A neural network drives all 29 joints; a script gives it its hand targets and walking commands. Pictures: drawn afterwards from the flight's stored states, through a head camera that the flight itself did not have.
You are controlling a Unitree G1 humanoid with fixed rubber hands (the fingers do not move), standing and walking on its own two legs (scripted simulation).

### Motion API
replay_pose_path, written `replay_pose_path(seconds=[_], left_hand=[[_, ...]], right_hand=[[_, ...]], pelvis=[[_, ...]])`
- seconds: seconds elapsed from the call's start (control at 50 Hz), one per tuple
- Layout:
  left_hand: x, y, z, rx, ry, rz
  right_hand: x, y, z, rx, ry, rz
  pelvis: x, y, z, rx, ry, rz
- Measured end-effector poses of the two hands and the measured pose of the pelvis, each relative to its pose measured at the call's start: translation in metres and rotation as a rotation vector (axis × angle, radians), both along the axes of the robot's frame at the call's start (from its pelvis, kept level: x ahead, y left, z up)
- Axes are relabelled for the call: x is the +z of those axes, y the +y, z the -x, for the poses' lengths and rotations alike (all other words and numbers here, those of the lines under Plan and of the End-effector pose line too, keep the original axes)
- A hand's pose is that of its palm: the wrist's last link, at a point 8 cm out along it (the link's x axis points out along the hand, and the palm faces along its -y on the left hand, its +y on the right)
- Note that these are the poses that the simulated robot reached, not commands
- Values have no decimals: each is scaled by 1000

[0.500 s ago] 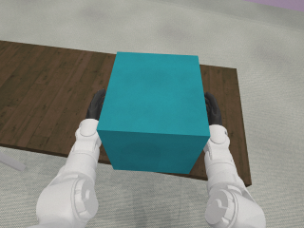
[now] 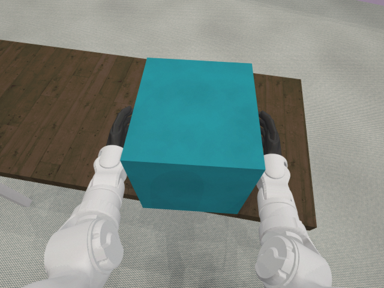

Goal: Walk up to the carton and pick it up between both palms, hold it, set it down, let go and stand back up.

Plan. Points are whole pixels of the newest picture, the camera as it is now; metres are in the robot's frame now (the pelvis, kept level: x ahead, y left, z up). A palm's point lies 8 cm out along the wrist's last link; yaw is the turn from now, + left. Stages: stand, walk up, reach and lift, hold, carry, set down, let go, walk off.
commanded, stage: set down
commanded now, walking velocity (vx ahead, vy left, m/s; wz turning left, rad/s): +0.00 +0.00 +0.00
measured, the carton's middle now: (194, 139) +0.46 -0.03 -0.01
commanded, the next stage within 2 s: none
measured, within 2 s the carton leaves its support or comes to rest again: neither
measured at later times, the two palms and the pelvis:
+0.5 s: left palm (118, 144) +0.44 +0.14 +0.02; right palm (269, 149) +0.40 -0.19 +0.02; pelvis -0.01 +0.00 +0.00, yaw +0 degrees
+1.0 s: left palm (119, 145) +0.44 +0.14 +0.01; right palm (269, 150) +0.40 -0.19 +0.01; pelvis -0.01 +0.00 +0.00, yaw +0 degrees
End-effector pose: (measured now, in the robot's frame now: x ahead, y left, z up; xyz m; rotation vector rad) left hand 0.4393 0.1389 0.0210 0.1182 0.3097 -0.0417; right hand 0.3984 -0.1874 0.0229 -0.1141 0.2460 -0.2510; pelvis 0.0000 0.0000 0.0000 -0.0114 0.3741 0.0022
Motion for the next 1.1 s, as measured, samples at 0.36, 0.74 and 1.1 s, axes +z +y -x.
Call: replay_pose_path(seconds=[0.36,0.74,1.1], left_hand=[[-4,1,2,0,-16,7],[-9,1,0,7,-24,29],[-18,1,-2,10,-12,43]], right_hand=[[-2,0,2,7,-10,16],[-6,0,0,10,-19,9],[-11,-1,0,7,10,-14]], pelvis=[[0,1,6,5,5,0],[-1,-1,10,4,15,-1],[-3,1,10,-22,52,-3]])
